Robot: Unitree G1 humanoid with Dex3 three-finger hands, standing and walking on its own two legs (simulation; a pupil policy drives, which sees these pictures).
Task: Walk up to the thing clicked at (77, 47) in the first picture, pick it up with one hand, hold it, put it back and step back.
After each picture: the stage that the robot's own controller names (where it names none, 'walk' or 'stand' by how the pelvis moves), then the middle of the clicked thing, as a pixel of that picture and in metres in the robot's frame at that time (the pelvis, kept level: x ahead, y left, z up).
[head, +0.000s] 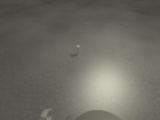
stand; (78, 50) +1.38 +0.26 -0.65
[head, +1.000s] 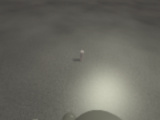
walk; (81, 55) +1.28 +0.11 -0.64
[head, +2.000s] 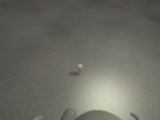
walk; (79, 70) +0.80 +0.10 -0.64
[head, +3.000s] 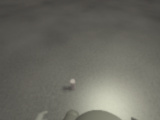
walk; (73, 85) +0.56 +0.21 -0.64
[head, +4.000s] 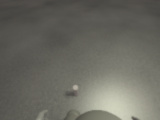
stand; (76, 90) +0.46 +0.18 -0.63
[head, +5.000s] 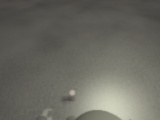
stand; (73, 95) +0.40 +0.20 -0.66
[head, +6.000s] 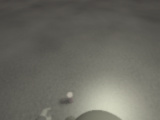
stand; (70, 97) +0.38 +0.22 -0.65
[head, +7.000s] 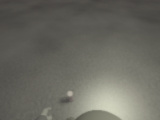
stand; (70, 96) +0.41 +0.22 -0.66
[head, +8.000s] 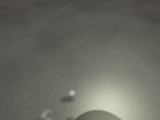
stand; (72, 96) +0.40 +0.19 -0.66
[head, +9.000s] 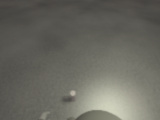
stand; (73, 96) +0.41 +0.18 -0.66
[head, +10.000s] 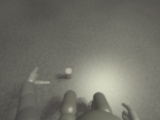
go down; (69, 73) +0.46 +0.18 -0.50
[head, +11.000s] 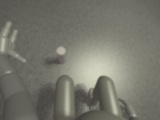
go down; (61, 56) +0.51 +0.21 -0.27
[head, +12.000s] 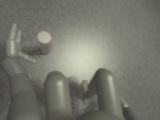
close in; (45, 45) +0.50 +0.24 -0.20
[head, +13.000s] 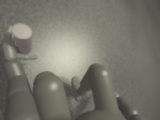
close; (24, 42) +0.49 +0.27 -0.17
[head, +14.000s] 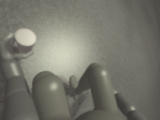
lift; (25, 44) +0.46 +0.26 -0.17
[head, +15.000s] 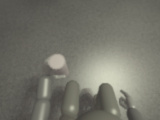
lift; (61, 68) +0.34 +0.19 +0.01
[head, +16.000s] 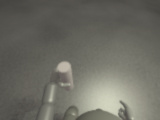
hold; (66, 78) +0.30 +0.16 +0.03
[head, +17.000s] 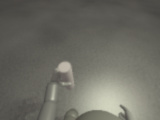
hold; (67, 77) +0.31 +0.15 +0.03
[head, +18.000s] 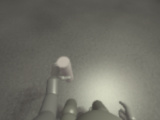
crouch; (66, 71) +0.35 +0.15 -0.01
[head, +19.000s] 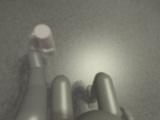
lower; (47, 43) +0.50 +0.21 -0.03
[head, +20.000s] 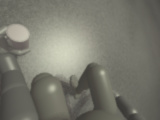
lower; (20, 43) +0.47 +0.26 -0.17
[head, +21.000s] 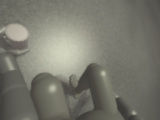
lower; (19, 43) +0.47 +0.27 -0.18
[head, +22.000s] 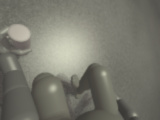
lower; (22, 43) +0.47 +0.27 -0.18
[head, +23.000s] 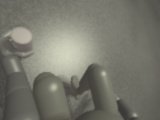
lower; (24, 45) +0.46 +0.26 -0.17
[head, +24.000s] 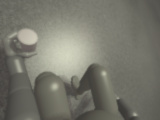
loosen; (28, 46) +0.46 +0.25 -0.17
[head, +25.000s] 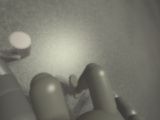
rise; (23, 47) +0.46 +0.25 -0.18
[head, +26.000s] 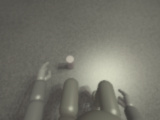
walk; (70, 63) +0.48 +0.17 -0.36
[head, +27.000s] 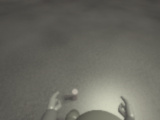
stand; (75, 95) +0.41 +0.14 -0.59
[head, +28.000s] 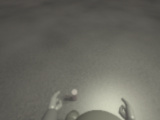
stand; (74, 95) +0.41 +0.16 -0.60
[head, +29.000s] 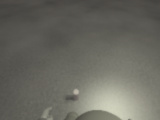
stand; (76, 95) +0.41 +0.15 -0.63
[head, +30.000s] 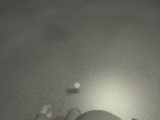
walk; (77, 88) +0.44 +0.14 -0.64
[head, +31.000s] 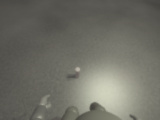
walk; (77, 73) +0.63 +0.11 -0.64
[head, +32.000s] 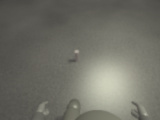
walk; (77, 56) +0.94 +0.24 -0.62
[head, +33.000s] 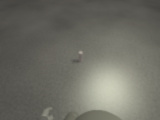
stand; (80, 57) +1.07 +0.14 -0.65
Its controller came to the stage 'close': yes
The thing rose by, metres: 0.68
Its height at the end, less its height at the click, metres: +0.00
